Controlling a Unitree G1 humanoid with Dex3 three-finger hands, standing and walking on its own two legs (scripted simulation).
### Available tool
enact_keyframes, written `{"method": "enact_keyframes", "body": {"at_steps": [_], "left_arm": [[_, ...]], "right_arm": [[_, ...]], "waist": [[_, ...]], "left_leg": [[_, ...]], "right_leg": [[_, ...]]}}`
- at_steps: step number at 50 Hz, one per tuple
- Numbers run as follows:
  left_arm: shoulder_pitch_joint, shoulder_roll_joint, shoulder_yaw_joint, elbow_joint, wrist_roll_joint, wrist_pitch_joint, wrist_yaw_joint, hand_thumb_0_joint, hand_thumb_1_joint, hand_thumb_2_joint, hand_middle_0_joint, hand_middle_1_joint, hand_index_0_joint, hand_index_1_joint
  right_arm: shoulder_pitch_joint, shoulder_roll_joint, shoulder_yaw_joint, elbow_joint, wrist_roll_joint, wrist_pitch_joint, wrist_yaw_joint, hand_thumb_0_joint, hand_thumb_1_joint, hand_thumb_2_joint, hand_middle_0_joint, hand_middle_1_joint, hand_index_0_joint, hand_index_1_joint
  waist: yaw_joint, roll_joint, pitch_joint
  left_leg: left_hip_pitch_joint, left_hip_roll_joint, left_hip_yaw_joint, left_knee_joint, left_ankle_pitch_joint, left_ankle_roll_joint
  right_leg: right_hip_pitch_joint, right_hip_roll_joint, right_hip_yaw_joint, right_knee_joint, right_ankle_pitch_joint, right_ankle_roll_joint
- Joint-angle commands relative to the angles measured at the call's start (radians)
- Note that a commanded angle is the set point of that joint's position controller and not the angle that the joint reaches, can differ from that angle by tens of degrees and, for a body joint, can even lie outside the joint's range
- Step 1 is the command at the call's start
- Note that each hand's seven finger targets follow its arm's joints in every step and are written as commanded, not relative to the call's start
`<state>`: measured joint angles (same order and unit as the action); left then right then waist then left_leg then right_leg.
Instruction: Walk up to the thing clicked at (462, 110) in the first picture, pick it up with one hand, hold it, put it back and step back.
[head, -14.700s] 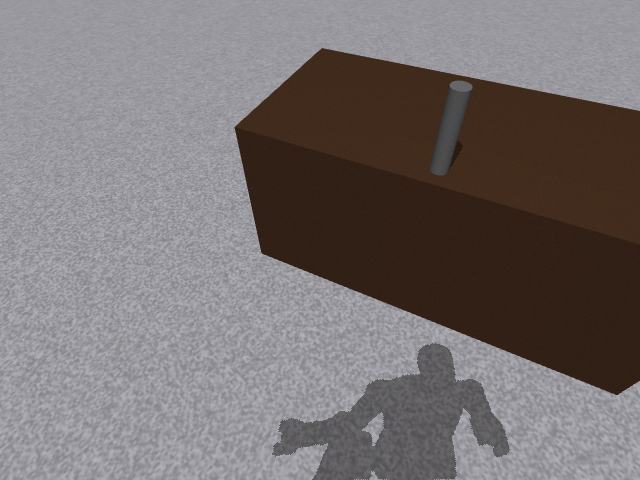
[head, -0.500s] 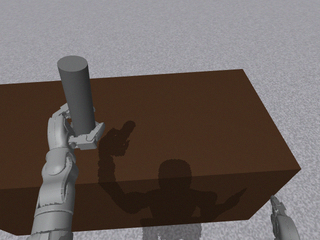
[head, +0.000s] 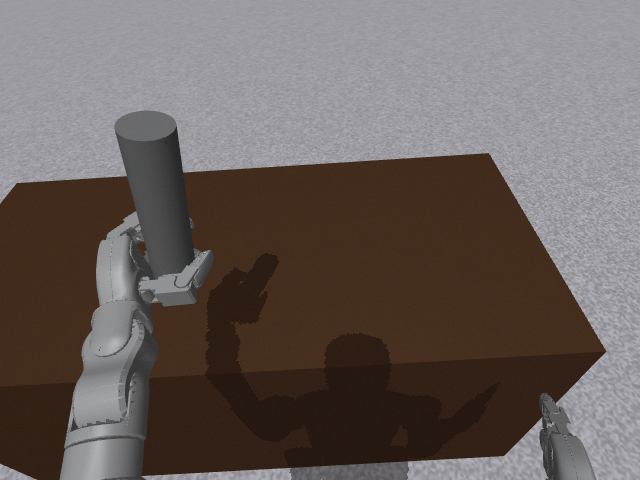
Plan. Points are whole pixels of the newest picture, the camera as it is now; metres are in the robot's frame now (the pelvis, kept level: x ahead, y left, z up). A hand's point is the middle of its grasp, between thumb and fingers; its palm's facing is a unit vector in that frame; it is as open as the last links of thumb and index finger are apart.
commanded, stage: hold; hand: left
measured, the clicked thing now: (165, 223) +0.33 +0.18 +0.20
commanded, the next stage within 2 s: none
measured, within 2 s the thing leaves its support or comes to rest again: neither
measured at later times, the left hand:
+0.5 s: hand (172, 249) +0.33 +0.18 +0.16, palm faces +0.22 -0.97 +0.01, open 7.4 cm
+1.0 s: hand (171, 241) +0.33 +0.18 +0.17, palm faces +0.21 -0.98 +0.01, open 7.4 cm
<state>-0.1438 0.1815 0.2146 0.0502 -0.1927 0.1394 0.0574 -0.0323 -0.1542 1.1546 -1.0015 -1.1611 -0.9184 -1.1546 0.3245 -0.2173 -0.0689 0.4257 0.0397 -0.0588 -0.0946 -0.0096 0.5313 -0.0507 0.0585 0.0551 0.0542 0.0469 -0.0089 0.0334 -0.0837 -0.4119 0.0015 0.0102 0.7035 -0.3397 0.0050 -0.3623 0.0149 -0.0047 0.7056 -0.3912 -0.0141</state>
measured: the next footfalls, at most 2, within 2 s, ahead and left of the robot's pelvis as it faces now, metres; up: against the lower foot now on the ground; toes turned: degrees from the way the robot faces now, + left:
none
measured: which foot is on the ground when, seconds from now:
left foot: down 0.00-1.00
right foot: down 0.00-1.00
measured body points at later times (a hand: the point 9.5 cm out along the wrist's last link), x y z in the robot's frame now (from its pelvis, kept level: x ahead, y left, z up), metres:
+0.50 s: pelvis +0.00 +0.00 +0.01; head -0.01 -0.02 +0.46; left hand +0.31 +0.23 +0.16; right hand +0.16 -0.26 -0.06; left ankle +0.02 +0.12 -0.72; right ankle -0.02 -0.11 -0.72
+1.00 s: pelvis +0.01 +0.00 +0.01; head -0.01 -0.01 +0.46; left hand +0.32 +0.23 +0.17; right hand +0.17 -0.25 -0.07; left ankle +0.02 +0.12 -0.72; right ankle -0.02 -0.11 -0.72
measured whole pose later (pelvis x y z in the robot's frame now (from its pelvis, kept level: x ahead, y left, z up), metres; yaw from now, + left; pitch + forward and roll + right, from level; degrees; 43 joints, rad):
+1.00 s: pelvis +0.01 +0.00 +0.01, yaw +1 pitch +0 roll +0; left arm -0.14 0.17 0.20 -0.06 -0.19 0.24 0.06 -0.03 -0.16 1.16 -1.01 -1.16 -0.92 -1.15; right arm 0.24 -0.21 -0.09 0.61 0.03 -0.13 -0.08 -0.01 0.51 -0.06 0.06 0.06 0.05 0.05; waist 0.00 0.05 -0.06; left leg -0.29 -0.01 0.00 0.58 -0.29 0.01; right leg -0.23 0.01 -0.01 0.56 -0.34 -0.01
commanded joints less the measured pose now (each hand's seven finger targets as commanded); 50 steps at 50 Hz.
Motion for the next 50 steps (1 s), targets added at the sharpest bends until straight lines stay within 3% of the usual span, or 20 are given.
{"method": "enact_keyframes", "body": {"at_steps": [1,2,3,4,5,6,8,10,13,23,28,31,34,35,39,43,44,45,46,50], "left_arm": [[-0.335,0.155,0.042,-0.279,-0.005,-0.052,-0.002,0.000,0.373,1.309,-1.447,-1.507,-1.470,-1.505],[-0.349,0.140,0.023,-0.293,-0.004,-0.049,-0.002,0.000,0.358,1.303,-1.443,-1.500,-1.464,-1.500],[-0.358,0.143,0.031,-0.290,-0.007,-0.047,-0.003,0.000,0.319,1.294,-1.439,-1.498,-1.459,-1.499],[-0.346,0.154,0.038,-0.280,-0.003,-0.042,-0.001,0.000,0.350,1.302,-1.455,-1.510,-1.476,-1.510],[-0.358,0.137,0.022,-0.294,0.000,-0.039,-0.004,0.000,0.357,1.308,-1.436,-1.499,-1.456,-1.500],[-0.344,0.163,0.051,-0.282,-0.002,-0.037,-0.002,0.000,0.360,1.309,-1.440,-1.500,-1.460,-1.501],[-0.321,0.141,0.042,-0.273,-0.009,-0.022,-0.004,0.000,0.359,1.315,-1.435,-1.505,-1.456,-1.505],[-0.306,0.147,0.059,-0.290,-0.017,-0.014,-0.004,0.000,0.349,1.314,-1.443,-1.510,-1.463,-1.510],[-0.293,0.137,0.043,-0.329,-0.014,0.007,-0.005,0.000,0.321,1.305,-1.443,-1.515,-1.469,-1.512],[-0.341,0.157,0.066,-0.354,-0.010,0.029,0.003,0.000,0.343,1.334,-1.440,-1.522,-1.461,-1.524],[-0.303,0.109,0.017,-0.348,-0.015,0.047,-0.011,0.000,0.367,1.352,-1.450,-1.532,-1.471,-1.533],[-0.275,0.127,0.039,-0.290,-0.013,0.060,-0.012,0.000,0.367,1.331,-1.449,-1.528,-1.474,-1.525],[-0.292,0.133,0.042,-0.335,-0.008,0.052,-0.008,0.000,0.366,1.317,-1.431,-1.513,-1.455,-1.509],[-0.302,0.140,0.051,-0.349,-0.012,0.043,-0.003,0.000,0.349,1.315,-1.428,-1.506,-1.452,-1.505],[-0.347,0.147,0.053,-0.430,-0.006,0.005,0.008,0.000,0.387,1.327,-1.414,-1.505,-1.437,-1.503],[-0.308,0.114,0.017,-0.389,-0.002,0.004,0.006,0.000,0.367,1.341,-1.441,-1.530,-1.465,-1.528],[-0.309,0.114,0.017,-0.381,-0.006,0.009,0.001,0.000,0.342,1.347,-1.449,-1.543,-1.473,-1.541],[-0.295,0.110,0.012,-0.342,-0.007,0.019,-0.002,0.000,0.340,1.358,-1.456,-1.548,-1.479,-1.548],[-0.294,0.113,0.013,-0.350,-0.007,0.027,-0.005,0.000,0.342,1.351,-1.463,-1.548,-1.487,-1.547],[-0.267,0.125,0.039,-0.258,-0.008,0.069,-0.011,0.000,0.352,1.352,-1.456,-1.544,-1.482,-1.541]], "right_arm": [[-0.081,-0.125,-0.061,-0.146,0.004,-0.063,-0.004,0.000,0.537,-0.049,0.049,0.050,0.049,0.050],[-0.082,-0.135,-0.066,-0.148,0.002,-0.068,-0.004,0.000,0.533,-0.050,0.049,0.050,0.049,0.050],[-0.104,-0.110,-0.047,-0.138,0.004,-0.071,-0.001,0.000,0.531,-0.051,0.049,0.050,0.049,0.050],[-0.109,-0.146,-0.078,-0.151,0.002,-0.075,-0.007,0.000,0.531,-0.050,0.049,0.050,0.049,0.050],[-0.121,-0.105,-0.041,-0.142,0.002,-0.080,-0.001,0.000,0.534,-0.051,0.049,0.050,0.049,0.050],[-0.113,-0.118,-0.056,-0.141,0.002,-0.081,-0.004,0.000,0.535,-0.051,0.049,0.050,0.049,0.050],[-0.102,-0.127,-0.066,-0.100,0.001,-0.082,-0.003,0.000,0.536,-0.050,0.049,0.050,0.049,0.050],[-0.102,-0.127,-0.065,-0.131,0.003,-0.088,0.000,0.000,0.532,-0.051,0.049,0.050,0.049,0.050],[-0.089,-0.113,-0.053,-0.113,0.002,-0.089,0.005,0.000,0.529,-0.051,0.049,0.050,0.049,0.050],[-0.140,-0.107,-0.057,-0.046,0.000,-0.104,0.004,0.000,0.526,-0.054,0.049,0.050,0.049,0.050],[-0.118,-0.101,-0.046,-0.021,0.002,-0.105,0.007,0.000,0.530,-0.054,0.049,0.050,0.049,0.050],[-0.151,-0.147,-0.078,-0.042,0.002,-0.116,0.008,0.000,0.526,-0.054,0.049,0.050,0.049,0.050],[-0.133,-0.125,-0.061,-0.029,0.003,-0.112,0.015,0.000,0.527,-0.053,0.049,0.050,0.049,0.050],[-0.152,-0.147,-0.084,-0.048,0.002,-0.114,0.011,0.000,0.526,-0.054,0.049,0.050,0.049,0.050],[-0.163,-0.137,-0.081,-0.041,-0.001,-0.126,0.006,0.000,0.524,-0.055,0.049,0.050,0.049,0.050],[-0.176,-0.092,-0.047,-0.012,-0.002,-0.129,0.004,0.000,0.521,-0.056,0.049,0.050,0.049,0.050],[-0.185,-0.073,-0.033,0.032,-0.001,-0.126,0.007,0.000,0.519,-0.056,0.049,0.050,0.049,0.050],[-0.193,-0.116,-0.063,0.014,-0.003,-0.129,0.006,0.000,0.519,-0.057,0.049,0.050,0.049,0.050],[-0.191,-0.095,-0.047,0.033,-0.001,-0.126,0.007,0.000,0.522,-0.055,0.049,0.050,0.049,0.050],[-0.172,-0.145,-0.085,0.048,0.000,-0.124,0.011,0.000,0.528,-0.054,0.049,0.050,0.049,0.050]], "waist": [[0.002,-0.015,-0.199],[-0.007,-0.020,-0.180],[0.006,-0.012,-0.169],[-0.006,-0.026,-0.187],[0.006,-0.028,-0.159],[0.004,-0.023,-0.189],[0.009,-0.030,-0.128],[0.011,-0.054,-0.186],[0.013,-0.041,-0.181],[0.013,-0.029,-0.132],[0.007,-0.042,-0.153],[0.003,-0.058,-0.130],[0.018,-0.033,-0.148],[0.013,-0.043,-0.152],[0.014,0.011,-0.192],[0.008,-0.019,-0.183],[0.022,-0.004,-0.163],[0.002,-0.023,-0.149],[0.014,-0.012,-0.153],[0.005,-0.042,-0.066]], "left_leg": [[0.178,0.006,-0.002,-0.096,0.261,0.013],[0.182,0.009,-0.005,-0.105,0.253,0.012],[0.173,0.007,-0.004,-0.106,0.246,0.012],[0.190,0.008,-0.006,-0.111,0.249,0.013],[0.175,0.008,-0.008,-0.118,0.224,0.011],[0.190,0.007,-0.005,-0.116,0.236,0.013],[0.170,0.006,-0.007,-0.133,0.203,0.010],[0.194,0.003,-0.002,-0.122,0.248,0.015],[0.211,0.003,-0.001,-0.125,0.296,0.017],[0.206,-0.004,0.002,-0.150,0.236,0.017],[0.235,-0.002,-0.004,-0.164,0.254,0.019],[0.228,0.002,-0.009,-0.181,0.220,0.016],[0.235,0.000,-0.007,-0.183,0.247,0.014],[0.238,0.001,-0.008,-0.182,0.251,0.014],[0.275,0.006,-0.012,-0.181,0.296,0.006],[0.267,0.003,-0.012,-0.172,0.318,0.015],[0.254,0.001,-0.010,-0.172,0.323,0.015],[0.258,0.002,-0.009,-0.178,0.312,0.015],[0.255,0.002,-0.011,-0.183,0.311,0.015],[0.229,0.006,-0.012,-0.211,0.231,0.011]], "right_leg": [[0.023,-0.008,-0.005,-0.124,0.295,0.014],[0.017,-0.006,-0.007,-0.129,0.288,0.013],[0.023,-0.008,-0.008,-0.133,0.279,0.013],[0.025,-0.007,-0.006,-0.138,0.284,0.015],[0.024,-0.007,-0.009,-0.143,0.257,0.013],[0.038,-0.009,-0.007,-0.146,0.269,0.014],[0.022,-0.008,-0.011,-0.159,0.238,0.012],[0.062,-0.012,-0.008,-0.163,0.285,0.015],[0.077,-0.011,-0.009,-0.162,0.334,0.018],[0.071,-0.020,0.000,-0.206,0.282,0.019],[0.078,-0.015,-0.009,-0.209,0.296,0.015],[0.069,-0.011,-0.013,-0.221,0.256,0.013],[0.084,-0.011,-0.012,-0.219,0.279,0.009],[0.093,-0.011,-0.012,-0.220,0.284,0.009],[0.108,-0.005,-0.013,-0.209,0.313,0.007],[0.127,-0.012,-0.009,-0.214,0.348,0.013],[0.125,-0.014,-0.010,-0.216,0.354,0.013],[0.111,-0.012,-0.009,-0.218,0.349,0.014],[0.115,-0.013,-0.011,-0.222,0.346,0.011],[0.075,-0.004,-0.018,-0.245,0.266,0.007]]}}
